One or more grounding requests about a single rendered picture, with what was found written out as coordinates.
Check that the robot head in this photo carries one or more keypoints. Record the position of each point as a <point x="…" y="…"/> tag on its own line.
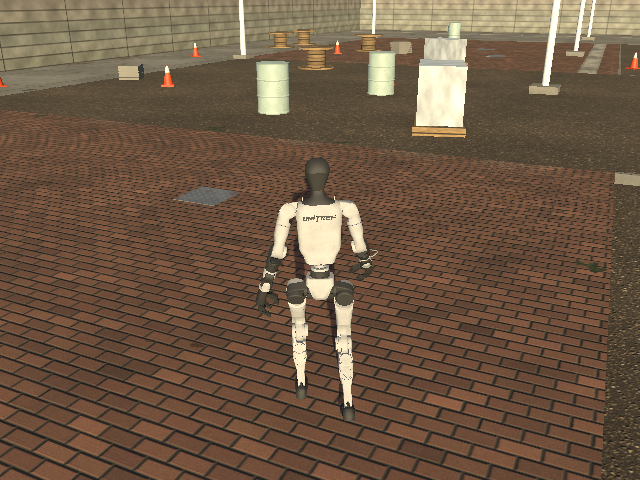
<point x="317" y="172"/>

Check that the left robot upper arm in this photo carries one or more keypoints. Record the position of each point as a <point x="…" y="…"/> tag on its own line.
<point x="286" y="212"/>

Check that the right robot forearm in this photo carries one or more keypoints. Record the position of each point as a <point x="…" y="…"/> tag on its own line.
<point x="364" y="257"/>

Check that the left robot forearm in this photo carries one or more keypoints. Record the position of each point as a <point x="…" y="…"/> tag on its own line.
<point x="269" y="272"/>

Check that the right robot foot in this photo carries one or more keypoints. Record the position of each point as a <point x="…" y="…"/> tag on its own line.
<point x="348" y="412"/>

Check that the right robot hand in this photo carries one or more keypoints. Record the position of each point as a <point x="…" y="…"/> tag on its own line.
<point x="358" y="266"/>

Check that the left robot hand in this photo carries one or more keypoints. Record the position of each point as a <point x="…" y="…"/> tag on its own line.
<point x="262" y="303"/>

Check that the right robot upper arm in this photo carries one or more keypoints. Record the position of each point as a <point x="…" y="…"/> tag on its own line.
<point x="350" y="210"/>

